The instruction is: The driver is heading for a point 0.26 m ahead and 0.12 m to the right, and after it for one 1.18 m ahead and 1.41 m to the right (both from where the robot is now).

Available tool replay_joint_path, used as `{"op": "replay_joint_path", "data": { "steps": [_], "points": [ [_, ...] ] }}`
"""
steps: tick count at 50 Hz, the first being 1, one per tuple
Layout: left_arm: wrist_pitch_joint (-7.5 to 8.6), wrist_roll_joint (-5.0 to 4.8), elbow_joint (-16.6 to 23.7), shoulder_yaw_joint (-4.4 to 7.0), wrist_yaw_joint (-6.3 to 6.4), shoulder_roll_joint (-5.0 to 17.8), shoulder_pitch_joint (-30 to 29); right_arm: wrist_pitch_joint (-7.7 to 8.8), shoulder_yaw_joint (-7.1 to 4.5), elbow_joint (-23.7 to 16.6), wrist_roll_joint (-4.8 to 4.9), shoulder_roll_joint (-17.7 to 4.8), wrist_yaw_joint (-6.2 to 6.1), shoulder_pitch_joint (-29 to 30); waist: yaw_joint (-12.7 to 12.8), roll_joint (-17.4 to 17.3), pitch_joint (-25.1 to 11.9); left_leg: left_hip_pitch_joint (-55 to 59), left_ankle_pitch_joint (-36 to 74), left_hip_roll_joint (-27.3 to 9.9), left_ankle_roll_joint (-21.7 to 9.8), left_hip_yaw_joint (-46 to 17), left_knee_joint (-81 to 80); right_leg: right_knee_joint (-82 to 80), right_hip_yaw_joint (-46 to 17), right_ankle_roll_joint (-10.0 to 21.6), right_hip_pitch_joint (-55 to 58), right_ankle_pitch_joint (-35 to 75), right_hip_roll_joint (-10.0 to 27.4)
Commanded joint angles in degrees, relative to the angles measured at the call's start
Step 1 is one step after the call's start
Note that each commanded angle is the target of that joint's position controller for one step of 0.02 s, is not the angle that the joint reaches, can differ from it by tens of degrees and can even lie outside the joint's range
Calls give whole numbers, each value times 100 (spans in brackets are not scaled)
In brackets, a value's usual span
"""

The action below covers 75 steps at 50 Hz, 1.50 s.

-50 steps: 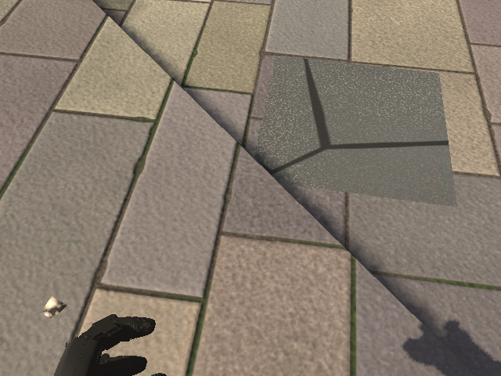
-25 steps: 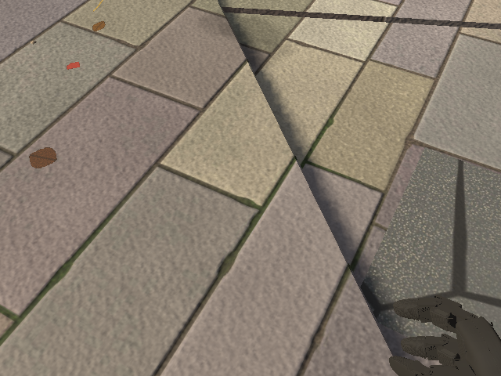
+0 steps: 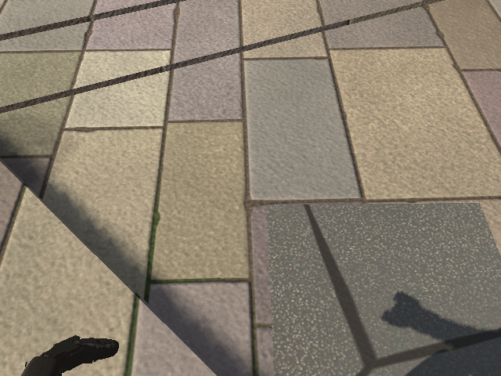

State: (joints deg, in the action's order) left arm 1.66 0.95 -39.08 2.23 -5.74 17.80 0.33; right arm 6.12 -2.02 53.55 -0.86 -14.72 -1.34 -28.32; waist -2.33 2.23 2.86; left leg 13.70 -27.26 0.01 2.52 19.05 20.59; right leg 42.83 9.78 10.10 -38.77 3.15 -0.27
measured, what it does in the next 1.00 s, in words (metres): goes down, turning right: right foot, then left foot 0.12 m lower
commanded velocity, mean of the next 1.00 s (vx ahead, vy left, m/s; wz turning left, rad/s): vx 1.00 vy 0.00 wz -0.86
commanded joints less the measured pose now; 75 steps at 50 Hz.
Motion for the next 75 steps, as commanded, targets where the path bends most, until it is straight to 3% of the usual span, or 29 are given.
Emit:
{"op": "replay_joint_path", "data": {
  "steps": [1,2,3,4,6,9,14,21,24,27,29,30,31,32,34,36,45,49,50,51,52,54,61,67,70,71,72,73,75],
  "points": [
    [-65,-48,-725,425,242,913,3545,-121,-376,-800,-77,-1639,-124,1335,2124,-698,-1236,-2885,7182,-1260,-388,-501,4131,-171,-726,505,4859,-1640,-471],
    [-113,-196,-715,597,391,1332,3093,-186,-249,-855,-172,-968,-23,1341,1665,686,-718,-3986,1462,-132,-338,-530,6589,-595,-1697,690,4944,-1565,92],
    [-161,3,-389,607,380,1806,2483,-105,-91,-1457,-123,-493,-10,625,601,1140,-1395,-5933,-363,191,-77,-1439,8040,-984,-4374,1615,6190,-306,1153],
    [-166,-16,-162,650,441,1743,2586,71,-46,-1790,-97,-749,-1,1245,1031,338,-1896,-6636,81,125,-78,-2313,7822,-2331,-5777,1975,6342,-1441,1622],
    [-71,4,-282,526,525,1225,2086,160,-49,-1711,-137,-929,28,1540,410,-670,-364,-6047,703,-473,-130,-2553,6004,-2920,-5136,1433,4192,-1939,1341],
    [197,-56,-247,344,497,848,1855,-284,-47,-1629,-285,-929,-26,1571,-2,-791,232,-4851,382,-761,121,-2433,4474,-3141,-3973,1203,2198,-1306,660],
    [235,-142,-291,445,437,999,2277,-350,133,-2032,-226,-435,283,2674,442,-284,38,-4188,3024,-534,28,-2004,2565,-2953,-3033,718,1968,-86,-58],
    [225,-3,-499,479,611,948,3050,-110,20,-2571,-166,-719,356,4175,1183,151,178,-5176,4176,-304,-163,-2480,1338,-1845,-3895,396,3462,-744,119],
    [255,3,-470,451,656,995,2516,-174,-76,-2196,59,-833,344,3067,635,407,-53,-2900,4342,-322,-9,-2619,765,-1308,-3755,-38,2810,-1019,-33],
    [122,74,-568,458,776,1070,2081,-105,-390,-1214,51,-1334,104,269,-793,-158,-897,-910,5117,-651,31,-2641,-379,2615,-3286,-222,3181,-362,-542],
    [168,-64,-270,174,775,36,2098,-68,-334,-895,-397,-1477,162,-680,-573,-1567,-988,1422,6223,-1474,558,-2771,2403,5924,-2877,-195,-269,-5081,-731],
    [202,-253,-182,60,937,-244,3313,-115,-314,-963,-403,-1401,274,-529,243,-2639,-1876,1859,8030,-2464,593,-4021,2545,6859,-2230,-298,-973,-4811,-436],
    [186,-194,-279,60,892,22,3452,-149,-526,-1027,-291,-1840,157,-84,262,-2564,-2595,1582,2695,-3071,-632,-6231,748,6767,-1654,-323,-1615,-3638,-293],
    [89,61,-255,55,765,264,2518,-129,-454,-1146,-266,-1388,115,591,200,-1817,-1604,-5,-1162,-2800,-1125,-6629,-520,6379,-1462,-330,-1638,-2954,90],
    [-50,211,-74,204,443,680,989,-12,-185,-951,-230,-682,130,997,58,-430,250,-2151,-14,-2176,-813,-4795,-543,4974,-1680,-386,-1215,-1811,572],
    [-166,128,157,70,210,249,644,125,-97,-493,-61,-448,122,804,402,-868,677,-3172,1738,-1762,-409,-3422,-673,3734,-1740,-576,-596,-1339,693],
    [21,131,365,-319,142,-100,-785,-8,-12,113,-65,-723,61,-477,160,-623,356,-1512,8025,-1138,-274,-1047,-959,-72,9,14,1046,-650,-549],
    [45,169,-688,62,416,734,2225,-212,-84,-60,-24,-1309,-39,264,1729,-899,-1073,-2189,7815,-1305,-537,-907,3320,-1420,-788,525,4601,-1194,-443],
    [32,202,-811,178,524,1042,2259,-198,9,-187,-142,-674,79,166,1246,165,-1322,-3854,1477,-594,-620,-961,5323,-1204,-2066,655,5911,-1969,645],
    [35,246,-584,205,555,1283,2125,-127,67,-566,28,-434,93,-213,738,808,-1972,-5583,-296,-226,-626,-1599,6754,-1528,-4667,1243,6983,-1978,2027],
    [18,130,-742,253,594,1068,2313,-57,-42,-737,77,-916,70,500,1084,44,-1428,-6263,430,-279,-722,-2017,6526,-2371,-4561,1254,6517,-2284,1841],
    [141,70,-922,209,595,639,1825,-67,-43,-739,53,-733,137,723,480,-356,103,-5989,744,-631,-663,-2096,5480,-2949,-3548,906,4616,-1693,1355],
    [534,-108,-1142,109,510,391,1946,-304,62,-1308,-144,-290,408,2140,138,-84,844,-5218,2320,-946,-284,-1773,3021,-3975,-1879,490,2502,-185,464],
    [593,-170,-1367,173,579,923,2411,-259,32,-1641,-88,-561,402,2765,228,-172,361,-3594,3355,-143,-591,-1508,1220,-3747,-1922,235,3633,2949,728],
    [433,80,-1410,252,642,1284,2210,-243,-218,-1084,-68,-1151,114,436,-1025,80,-1135,-1009,1837,19,-682,-1711,1131,-367,-1888,-45,3486,3729,613],
    [460,126,-1242,125,629,712,2255,-238,-367,-954,-225,-1682,-33,-557,-1269,-363,-1886,315,5,-1182,-722,-2912,1309,1698,-1730,-87,2402,1940,241],
    [462,-260,-948,-67,558,-195,3104,-214,-468,-956,-417,-2084,36,-258,-384,-2366,-2698,1387,-1780,-2770,-1268,-6051,58,3698,-1569,-233,516,-2909,-555],
    [438,-156,-889,22,611,481,2351,-223,-412,-1062,-273,-1516,112,214,-486,-1514,-2117,702,-2017,-2454,-1045,-6393,-609,3963,-1698,-64,59,-2496,-223],
    [339,-113,-837,58,542,493,1785,-172,-280,-990,-260,-885,149,896,-221,-485,-796,-765,-159,-2119,-951,-4405,-602,3562,-1499,-125,-19,-1700,327]
  ]
}}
